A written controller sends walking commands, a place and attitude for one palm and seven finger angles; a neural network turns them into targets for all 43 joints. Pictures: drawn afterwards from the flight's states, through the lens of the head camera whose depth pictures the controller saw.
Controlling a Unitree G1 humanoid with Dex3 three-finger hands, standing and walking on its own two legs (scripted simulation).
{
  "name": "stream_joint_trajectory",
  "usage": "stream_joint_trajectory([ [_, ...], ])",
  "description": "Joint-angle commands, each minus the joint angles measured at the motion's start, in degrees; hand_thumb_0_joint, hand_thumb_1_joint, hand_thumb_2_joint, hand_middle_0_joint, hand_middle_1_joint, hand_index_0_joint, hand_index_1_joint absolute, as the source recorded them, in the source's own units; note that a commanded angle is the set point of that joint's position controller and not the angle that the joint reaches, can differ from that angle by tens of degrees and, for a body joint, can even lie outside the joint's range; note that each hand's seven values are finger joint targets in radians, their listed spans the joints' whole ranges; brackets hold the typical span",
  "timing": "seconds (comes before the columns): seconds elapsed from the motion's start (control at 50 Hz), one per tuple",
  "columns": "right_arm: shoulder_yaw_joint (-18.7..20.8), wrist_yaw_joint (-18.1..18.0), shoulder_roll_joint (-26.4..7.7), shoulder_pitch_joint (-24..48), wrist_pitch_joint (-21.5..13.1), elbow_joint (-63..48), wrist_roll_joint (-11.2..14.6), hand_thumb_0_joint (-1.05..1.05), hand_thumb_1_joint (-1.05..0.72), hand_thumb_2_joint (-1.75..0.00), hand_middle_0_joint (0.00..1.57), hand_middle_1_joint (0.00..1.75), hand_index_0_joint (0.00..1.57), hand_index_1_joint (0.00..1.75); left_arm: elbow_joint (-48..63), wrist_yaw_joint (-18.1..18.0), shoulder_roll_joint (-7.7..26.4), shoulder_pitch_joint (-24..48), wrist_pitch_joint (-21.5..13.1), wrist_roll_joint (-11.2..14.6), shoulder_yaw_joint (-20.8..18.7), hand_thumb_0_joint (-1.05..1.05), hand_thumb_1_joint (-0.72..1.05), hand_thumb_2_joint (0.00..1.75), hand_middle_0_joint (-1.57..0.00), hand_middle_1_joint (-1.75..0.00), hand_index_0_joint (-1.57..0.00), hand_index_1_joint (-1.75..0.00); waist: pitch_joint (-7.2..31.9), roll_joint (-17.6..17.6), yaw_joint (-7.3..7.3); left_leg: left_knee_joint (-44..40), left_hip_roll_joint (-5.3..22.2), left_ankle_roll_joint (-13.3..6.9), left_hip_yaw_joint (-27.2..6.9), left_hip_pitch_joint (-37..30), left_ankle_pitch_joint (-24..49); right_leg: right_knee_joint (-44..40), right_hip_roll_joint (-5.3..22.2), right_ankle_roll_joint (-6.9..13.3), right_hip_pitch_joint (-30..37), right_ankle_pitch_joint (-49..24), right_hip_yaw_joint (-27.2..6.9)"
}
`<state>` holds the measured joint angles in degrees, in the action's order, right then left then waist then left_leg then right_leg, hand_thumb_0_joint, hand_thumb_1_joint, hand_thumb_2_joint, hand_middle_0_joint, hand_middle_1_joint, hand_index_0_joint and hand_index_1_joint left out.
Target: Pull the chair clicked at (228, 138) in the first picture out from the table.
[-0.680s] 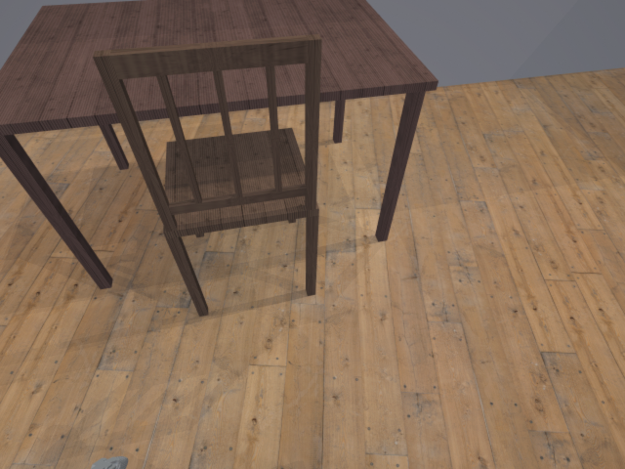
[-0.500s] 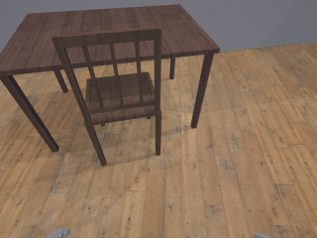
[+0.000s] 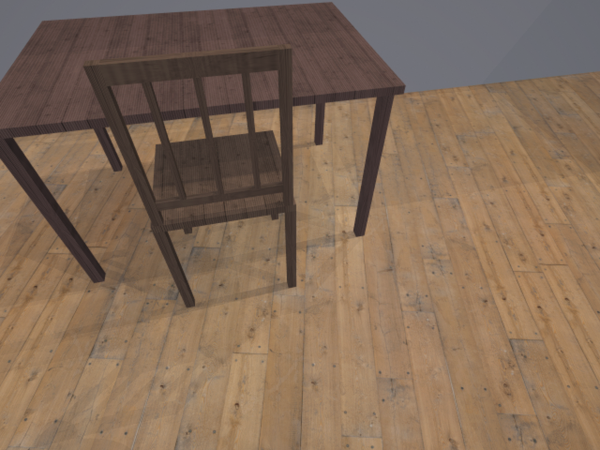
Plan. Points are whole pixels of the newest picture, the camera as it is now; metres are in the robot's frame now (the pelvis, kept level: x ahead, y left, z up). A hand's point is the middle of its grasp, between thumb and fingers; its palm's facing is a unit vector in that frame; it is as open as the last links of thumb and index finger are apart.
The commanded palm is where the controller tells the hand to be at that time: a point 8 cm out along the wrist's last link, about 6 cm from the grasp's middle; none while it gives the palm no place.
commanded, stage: stand and wait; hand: left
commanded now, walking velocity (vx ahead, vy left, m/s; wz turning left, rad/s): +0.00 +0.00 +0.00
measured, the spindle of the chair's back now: (210, 141) +0.80 +0.27 -0.06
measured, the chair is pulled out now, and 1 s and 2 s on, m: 0.00 0.00 0.00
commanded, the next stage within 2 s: look at it before walking up in 0.18 s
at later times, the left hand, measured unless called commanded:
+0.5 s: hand out of the picture +0.06 +0.23 -0.16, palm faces -0.02 -0.95 -0.31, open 7.4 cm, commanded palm none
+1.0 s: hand out of the picture +0.05 +0.24 -0.16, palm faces -0.01 -0.95 -0.31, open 7.4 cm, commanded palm none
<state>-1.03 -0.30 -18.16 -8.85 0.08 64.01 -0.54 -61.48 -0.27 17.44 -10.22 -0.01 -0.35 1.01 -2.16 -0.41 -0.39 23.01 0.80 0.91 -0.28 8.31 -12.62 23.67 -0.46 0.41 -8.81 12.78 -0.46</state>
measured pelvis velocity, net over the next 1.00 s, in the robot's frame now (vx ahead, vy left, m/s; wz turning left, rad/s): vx -0.01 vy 0.00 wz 0.01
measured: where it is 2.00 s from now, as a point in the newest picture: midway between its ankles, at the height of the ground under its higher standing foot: outside the picture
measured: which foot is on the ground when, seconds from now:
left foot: down 0.00-1.00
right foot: down 0.00-1.00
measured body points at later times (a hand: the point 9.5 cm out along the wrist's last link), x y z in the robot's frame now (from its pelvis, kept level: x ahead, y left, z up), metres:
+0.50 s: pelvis -0.01 +0.00 +0.00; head -0.01 -0.01 +0.45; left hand +0.06 +0.28 -0.14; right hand +0.05 -0.29 -0.14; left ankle +0.00 +0.13 -0.74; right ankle +0.00 -0.11 -0.74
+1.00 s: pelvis -0.01 +0.00 +0.00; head +0.00 +0.00 +0.45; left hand +0.06 +0.28 -0.14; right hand +0.05 -0.28 -0.14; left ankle +0.00 +0.13 -0.74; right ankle +0.00 -0.11 -0.74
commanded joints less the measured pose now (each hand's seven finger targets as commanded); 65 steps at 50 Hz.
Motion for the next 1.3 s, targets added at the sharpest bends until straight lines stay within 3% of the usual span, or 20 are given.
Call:
stream_joint_trajectory([
  [0.0,2.2,-0.4,-9.8,2.3,-1.3,-3.3,0.0,0.0,-0.9,-0.9,0.2,0.3,0.2,0.3,3.1,-0.9,11.2,2.4,-1.5,-0.2,-2.6,0.0,0.9,0.9,-0.2,-0.3,-0.2,-0.3,2.2,1.2,0.15,-4.4,5.2,-2.1,-4.6,0.5,5.0,-5.0,6.5,1.0,-0.8,-5.2,-6.2],
  [0.5,2.4,-0.4,-9.5,1.2,-1.5,-2.3,-0.1,0.0,-0.9,-0.9,0.2,0.3,0.2,0.3,2.3,-0.8,11.0,2.2,-1.7,-0.4,-2.8,0.0,0.9,0.9,-0.2,-0.3,-0.2,-0.3,1.8,0.8,0.19,-5.3,5.5,-1.9,-4.9,0.6,4.0,-6.5,6.4,1.0,-2.1,-2.5,-6.9],
  [0.7,2.6,-0.5,-9.8,1.5,-1.8,-2.5,0.0,0.0,-0.9,-0.9,0.2,0.3,0.2,0.3,2.0,-0.8,11.2,2.0,-1.8,-0.4,-2.9,0.0,0.9,0.9,-0.2,-0.3,-0.2,-0.3,3.1,0.3,0.2,-5.4,5.9,-2.0,-4.9,-0.5,6.6,-5.7,6.4,1.1,-0.9,-6.6,-6.7],
  [0.88,2.6,-0.4,-10.2,1.9,-1.6,-2.6,0.0,0.0,-0.9,-0.9,0.2,0.3,0.2,0.3,2.2,-0.8,11.6,2.2,-1.6,-0.4,-3.1,0.0,0.9,0.9,-0.2,-0.3,-0.2,-0.3,1.8,-0.3,0.33,-5.5,5.6,-2.1,-5.6,1.1,6.0,-5.5,6.6,0.8,-1.0,-4.9,-6.1],
  [0.96,1.7,-0.2,-4.8,0.0,-0.5,-2.9,-0.1,0.0,-0.9,-0.9,0.2,0.3,0.2,0.3,1.9,-1.3,7.0,-0.7,-0.3,-0.2,-2.4,0.0,0.9,0.9,-0.2,-0.3,-0.2,-0.3,2.2,0.1,0.66,-2.3,5.0,-1.7,-5.6,3.6,8.2,-2.4,7.4,-0.3,-1.1,-5.9,-4.4],
  [1.02,1.9,-0.1,-4.5,-0.8,0.2,-4.0,-0.1,0.0,-0.9,-0.9,0.2,0.3,0.2,0.3,2.9,-1.5,7.2,-1.5,0.3,-0.3,-2.9,0.0,0.9,0.9,-0.2,-0.3,-0.2,-0.3,2.0,1.1,0.92,0.3,4.4,-1.8,-6.0,6.9,7.5,-1.1,8.3,-0.2,-1.1,-4.8,-4.2],
  [1.16,3.2,0.0,-2.4,-3.7,1.1,-6.2,-0.1,0.0,-0.9,-0.9,0.2,0.3,0.2,0.3,6.1,-2.0,8.1,-1.5,0.8,-0.5,-4.4,0.0,0.9,0.9,-0.2,-0.3,-0.2,-0.3,3.8,6.0,0.05,10.4,1.4,-1.1,-3.5,7.2,5.9,-0.1,14.4,3.8,-4.0,-5.9,-5.3],
  [1.18,3.4,0.0,-2.2,-4.1,1.2,-6.4,-0.1,0.0,-0.9,-0.9,0.2,0.3,0.2,0.3,6.8,-2.0,7.7,-1.1,0.8,-0.5,-4.4,0.0,0.9,0.9,-0.2,-0.3,-0.2,-0.3,3.3,5.5,-0.16,10.1,1.6,-1.3,-4.1,7.1,5.9,0.8,14.0,3.6,-5.2,-4.5,-4.3],
  [1.22,3.7,0.1,-2.8,-4.8,1.1,-6.8,-0.4,0.0,-0.9,-0.9,0.2,0.3,0.2,0.3,7.7,-1.9,6.0,-0.3,1.2,-0.6,-4.5,0.0,0.9,0.9,-0.2,-0.3,-0.2,-0.3,1.5,-0.8,-0.6,5.4,3.9,-3.0,-9.5,8.3,7.2,5.9,9.6,1.2,-7.7,0.8,-0.1],
  [1.26,4.2,-0.3,-5.5,-5.6,0.7,-7.5,-0.8,0.0,-0.9,-0.9,0.2,0.3,0.2,0.3,8.3,-2.0,2.9,-0.4,1.3,-0.4,-4.3,0.0,0.9,0.9,-0.2,-0.3,-0.2,-0.3,0.2,-10.3,-0.51,-4.6,10.9,-8.0,-23.5,10.0,8.7,16.3,2.0,-1.9,-8.7,8.9,4.2],
  [1.28,4.5,-0.6,-5.6,-5.8,0.5,-7.7,-0.6,0.0,-0.9,-0.9,0.2,0.3,0.2,0.3,8.4,-2.1,2.1,-0.9,1.3,-0.4,-4.2,0.0,0.9,0.9,-0.2,-0.3,-0.2,-0.3,0.6,-12.0,-0.39,-7.2,12.8,-10.8,-27.0,8.4,11.3,22.2,1.3,-1.8,-10.8,15.3,2.2],
])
